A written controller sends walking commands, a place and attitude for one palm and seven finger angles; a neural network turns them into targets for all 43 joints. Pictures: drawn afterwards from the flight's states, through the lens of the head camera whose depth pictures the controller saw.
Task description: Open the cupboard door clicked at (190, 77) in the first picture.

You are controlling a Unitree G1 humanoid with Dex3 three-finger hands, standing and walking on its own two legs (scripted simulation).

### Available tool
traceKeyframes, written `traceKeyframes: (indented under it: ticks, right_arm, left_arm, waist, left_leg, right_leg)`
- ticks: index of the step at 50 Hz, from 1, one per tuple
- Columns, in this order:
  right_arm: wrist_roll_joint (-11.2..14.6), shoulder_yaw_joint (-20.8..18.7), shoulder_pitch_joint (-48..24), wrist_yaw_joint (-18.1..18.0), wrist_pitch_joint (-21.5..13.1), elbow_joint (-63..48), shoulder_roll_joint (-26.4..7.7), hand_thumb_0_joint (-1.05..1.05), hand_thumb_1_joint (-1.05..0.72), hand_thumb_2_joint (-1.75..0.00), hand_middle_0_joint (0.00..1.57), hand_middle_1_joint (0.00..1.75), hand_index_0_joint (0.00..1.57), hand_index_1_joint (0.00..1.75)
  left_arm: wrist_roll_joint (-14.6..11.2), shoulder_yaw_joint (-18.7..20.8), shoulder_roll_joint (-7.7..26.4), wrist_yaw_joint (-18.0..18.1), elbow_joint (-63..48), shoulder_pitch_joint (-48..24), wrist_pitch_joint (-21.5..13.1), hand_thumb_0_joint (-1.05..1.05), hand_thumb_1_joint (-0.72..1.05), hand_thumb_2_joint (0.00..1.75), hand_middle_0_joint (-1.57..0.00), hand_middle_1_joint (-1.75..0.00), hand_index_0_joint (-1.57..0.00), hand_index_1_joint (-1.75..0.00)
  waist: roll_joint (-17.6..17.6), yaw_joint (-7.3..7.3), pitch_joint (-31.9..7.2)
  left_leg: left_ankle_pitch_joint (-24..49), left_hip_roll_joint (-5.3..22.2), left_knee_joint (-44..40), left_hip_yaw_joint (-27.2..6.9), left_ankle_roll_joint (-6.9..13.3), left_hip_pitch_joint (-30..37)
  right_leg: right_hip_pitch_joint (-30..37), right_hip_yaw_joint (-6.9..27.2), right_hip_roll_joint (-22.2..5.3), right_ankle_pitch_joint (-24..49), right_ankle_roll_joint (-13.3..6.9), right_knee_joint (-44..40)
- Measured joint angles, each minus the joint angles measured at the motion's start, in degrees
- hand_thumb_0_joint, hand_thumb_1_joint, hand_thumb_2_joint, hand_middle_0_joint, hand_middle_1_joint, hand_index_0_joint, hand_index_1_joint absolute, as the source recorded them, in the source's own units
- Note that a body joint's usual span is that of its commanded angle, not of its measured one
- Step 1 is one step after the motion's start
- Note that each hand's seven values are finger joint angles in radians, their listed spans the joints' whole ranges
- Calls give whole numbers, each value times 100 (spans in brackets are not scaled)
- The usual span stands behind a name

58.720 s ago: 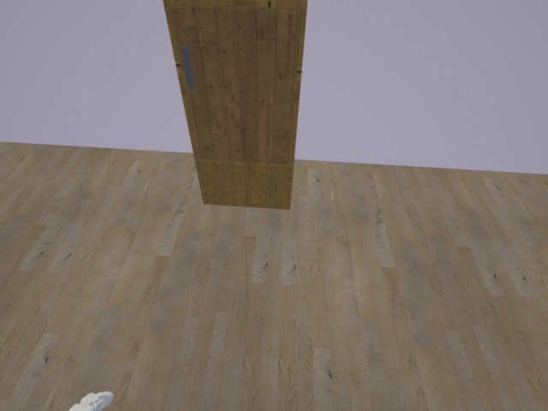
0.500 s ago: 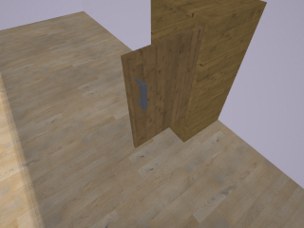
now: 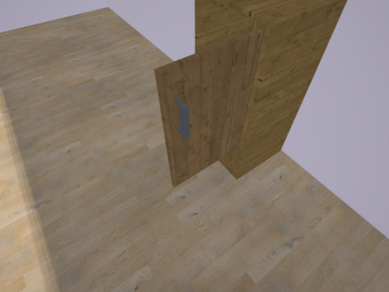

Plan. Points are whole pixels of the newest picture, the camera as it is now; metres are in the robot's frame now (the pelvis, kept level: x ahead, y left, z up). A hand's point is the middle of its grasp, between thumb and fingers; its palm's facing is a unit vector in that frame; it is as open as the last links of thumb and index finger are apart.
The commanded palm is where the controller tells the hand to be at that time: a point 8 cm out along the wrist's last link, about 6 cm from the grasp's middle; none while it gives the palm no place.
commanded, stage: look to check the result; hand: left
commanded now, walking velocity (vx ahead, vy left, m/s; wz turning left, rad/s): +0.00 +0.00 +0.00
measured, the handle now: (181, 119) +0.60 +0.08 -0.04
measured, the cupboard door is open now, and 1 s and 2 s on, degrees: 91 91 91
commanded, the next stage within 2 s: stand and wait in 0.20 s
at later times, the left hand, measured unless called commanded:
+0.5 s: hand out of the picture +0.09 +0.22 -0.16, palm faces -0.02 -0.95 -0.32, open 7.3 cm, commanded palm none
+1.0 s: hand out of the picture +0.09 +0.22 -0.16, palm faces -0.02 -0.95 -0.32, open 7.3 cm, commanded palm none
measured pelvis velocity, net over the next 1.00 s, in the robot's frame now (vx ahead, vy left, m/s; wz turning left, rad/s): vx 0.02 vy -0.01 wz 0.00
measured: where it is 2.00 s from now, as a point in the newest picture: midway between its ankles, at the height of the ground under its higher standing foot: outside the picture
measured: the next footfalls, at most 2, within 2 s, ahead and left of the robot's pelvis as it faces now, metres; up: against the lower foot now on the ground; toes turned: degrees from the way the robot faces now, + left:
none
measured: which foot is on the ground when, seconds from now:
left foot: down 0.00-1.00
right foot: down 0.00-1.00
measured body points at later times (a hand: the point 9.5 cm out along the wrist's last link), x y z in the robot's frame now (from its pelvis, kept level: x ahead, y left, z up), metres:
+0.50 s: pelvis +0.01 -0.01 +0.00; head +0.03 -0.02 +0.45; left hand +0.09 +0.27 -0.13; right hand +0.08 -0.29 -0.15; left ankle +0.02 +0.12 -0.75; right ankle -0.01 -0.11 -0.75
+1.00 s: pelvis +0.02 -0.01 +0.00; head +0.04 -0.02 +0.45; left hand +0.09 +0.27 -0.14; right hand +0.09 -0.29 -0.14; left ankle +0.02 +0.12 -0.75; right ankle -0.01 -0.11 -0.75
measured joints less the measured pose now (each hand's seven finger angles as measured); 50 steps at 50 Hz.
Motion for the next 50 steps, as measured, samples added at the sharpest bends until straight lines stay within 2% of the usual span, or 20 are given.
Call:
traceKeyframes:
  ticks: [22, 50]
  right_arm:
    - [-5, 34, -346, 56, -22, -26, -375, 1, -91, -90, 20, 30, 20, 30]
    - [10, 78, -349, 46, -24, -7, -405, 1, -91, -90, 20, 30, 20, 30]
  left_arm:
    - [-2, -11, 369, -50, -86, -421, -58, 0, 91, 90, -20, -29, -20, -30]
    - [-15, -45, 417, -54, -52, -374, -56, 0, 91, 90, -20, -30, -21, -30]
  waist:
    - [-2, -27, -57]
    - [-60, -17, -80]
  left_leg:
    - [44, 55, -251, -32, -68, 192]
    - [-17, 98, -366, -13, -113, 344]
  right_leg:
    - [216, -25, 56, 67, -58, -299]
    - [376, 0, 98, 40, -97, -455]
